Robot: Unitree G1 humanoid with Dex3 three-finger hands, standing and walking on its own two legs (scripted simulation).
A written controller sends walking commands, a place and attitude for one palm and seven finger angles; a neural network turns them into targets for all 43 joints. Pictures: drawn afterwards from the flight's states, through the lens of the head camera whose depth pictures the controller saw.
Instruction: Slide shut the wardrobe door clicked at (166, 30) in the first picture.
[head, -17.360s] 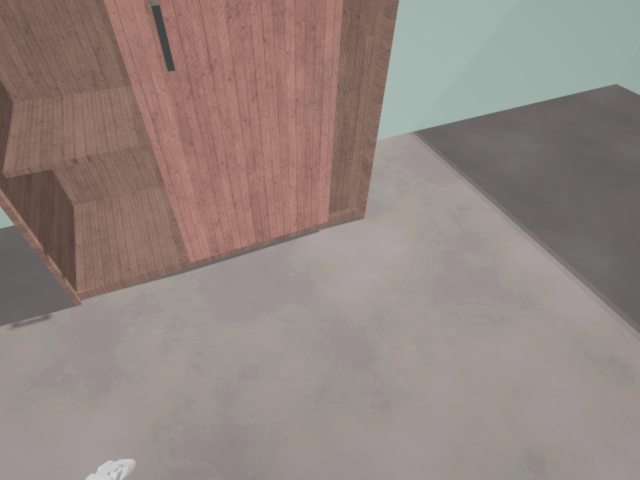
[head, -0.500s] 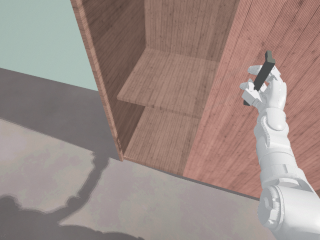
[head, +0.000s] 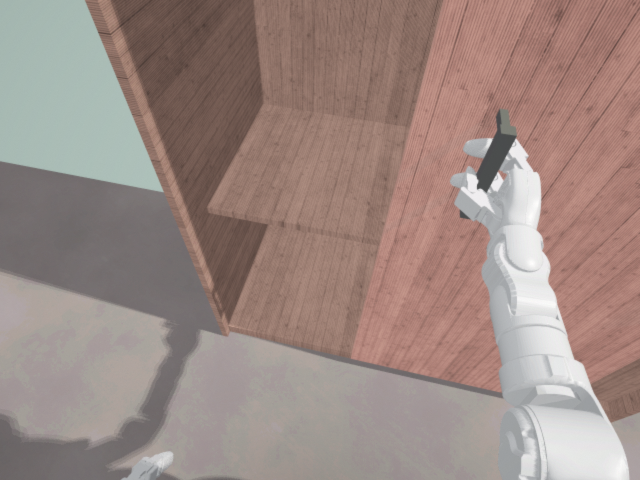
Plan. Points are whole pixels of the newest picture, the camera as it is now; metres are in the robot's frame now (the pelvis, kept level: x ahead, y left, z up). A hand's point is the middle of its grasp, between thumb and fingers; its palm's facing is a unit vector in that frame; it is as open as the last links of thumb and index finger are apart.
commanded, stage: tug the door sideways, standing still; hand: right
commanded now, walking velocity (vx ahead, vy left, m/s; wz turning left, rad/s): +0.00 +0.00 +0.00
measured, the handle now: (484, 167) +0.50 -0.15 +0.13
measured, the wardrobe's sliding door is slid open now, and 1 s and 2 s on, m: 0.41 0.34 0.23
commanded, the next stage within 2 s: step sideways, sliding the door along in 0.60 s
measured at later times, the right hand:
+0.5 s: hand (450, 192) +0.45 -0.10 +0.13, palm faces +0.14 +0.99 -0.03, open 5.5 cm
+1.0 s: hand (420, 186) +0.45 -0.06 +0.13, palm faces -0.02 +0.99 -0.14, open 5.6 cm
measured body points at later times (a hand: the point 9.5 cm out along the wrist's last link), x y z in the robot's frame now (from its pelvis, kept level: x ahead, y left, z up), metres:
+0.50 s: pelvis -0.02 +0.00 -0.01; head +0.04 +0.01 +0.44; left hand +0.01 +0.24 -0.14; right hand +0.44 -0.15 +0.13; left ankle -0.04 +0.10 -0.72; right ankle -0.03 -0.11 -0.73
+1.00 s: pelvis -0.02 +0.01 -0.01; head +0.04 +0.04 +0.44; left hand +0.06 +0.25 -0.15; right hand +0.45 -0.12 +0.14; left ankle -0.04 +0.10 -0.72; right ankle -0.03 -0.11 -0.73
